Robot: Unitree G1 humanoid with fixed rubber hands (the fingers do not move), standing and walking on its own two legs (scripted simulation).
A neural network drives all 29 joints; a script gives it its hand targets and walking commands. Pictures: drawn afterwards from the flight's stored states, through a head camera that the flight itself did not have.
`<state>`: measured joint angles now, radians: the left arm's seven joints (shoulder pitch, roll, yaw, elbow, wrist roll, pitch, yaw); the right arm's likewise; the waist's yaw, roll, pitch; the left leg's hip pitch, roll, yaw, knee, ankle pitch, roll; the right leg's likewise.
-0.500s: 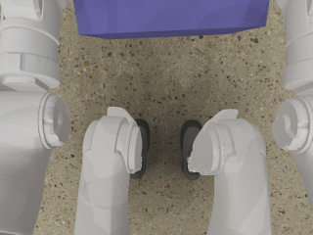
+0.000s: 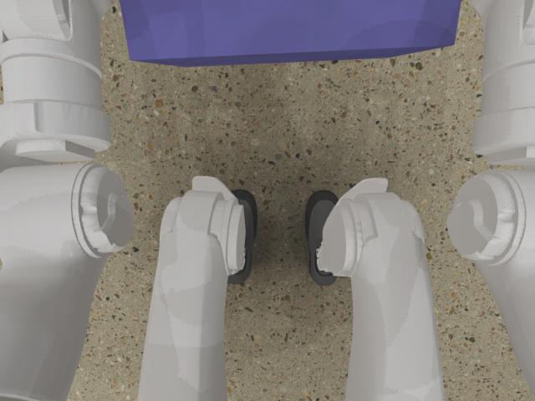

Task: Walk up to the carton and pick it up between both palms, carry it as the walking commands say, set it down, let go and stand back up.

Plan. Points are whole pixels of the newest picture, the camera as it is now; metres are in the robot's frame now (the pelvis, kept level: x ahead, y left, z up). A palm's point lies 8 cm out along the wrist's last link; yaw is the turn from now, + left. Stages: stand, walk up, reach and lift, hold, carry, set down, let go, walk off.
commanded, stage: reach and lift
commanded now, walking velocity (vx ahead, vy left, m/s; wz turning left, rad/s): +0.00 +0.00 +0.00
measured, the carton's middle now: out of the picture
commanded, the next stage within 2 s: none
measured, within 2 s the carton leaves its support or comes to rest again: neither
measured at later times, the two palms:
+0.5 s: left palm out of the picture +0.55 +0.20 -0.03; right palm out of the picture +0.56 -0.18 -0.03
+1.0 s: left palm out of the picture +0.53 +0.20 +0.04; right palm out of the picture +0.53 -0.17 +0.04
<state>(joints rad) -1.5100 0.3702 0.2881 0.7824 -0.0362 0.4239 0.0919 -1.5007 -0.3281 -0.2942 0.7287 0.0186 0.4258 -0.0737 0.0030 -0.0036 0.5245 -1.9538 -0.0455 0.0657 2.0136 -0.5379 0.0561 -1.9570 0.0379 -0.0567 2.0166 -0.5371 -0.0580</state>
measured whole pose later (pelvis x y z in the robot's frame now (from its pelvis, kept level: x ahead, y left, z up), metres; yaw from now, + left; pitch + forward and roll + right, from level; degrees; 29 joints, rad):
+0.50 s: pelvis -0.02 +0.00 +0.06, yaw +0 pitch +25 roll +0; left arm -1.46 0.33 0.30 0.70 0.00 0.49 0.10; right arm -1.44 -0.29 -0.35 0.64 -0.03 0.48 -0.05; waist 0.01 0.00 0.53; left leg -1.78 -0.05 0.05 1.81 -0.46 0.06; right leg -1.78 0.05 -0.04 1.81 -0.47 -0.04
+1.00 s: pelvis -0.03 +0.00 +0.11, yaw +0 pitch +21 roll +0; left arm -1.38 0.30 0.31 0.67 0.02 0.49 0.10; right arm -1.36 -0.24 -0.38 0.61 -0.05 0.48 -0.05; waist 0.01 -0.01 0.52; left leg -1.58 -0.06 0.03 1.62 -0.41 0.04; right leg -1.58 0.05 -0.03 1.62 -0.41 -0.04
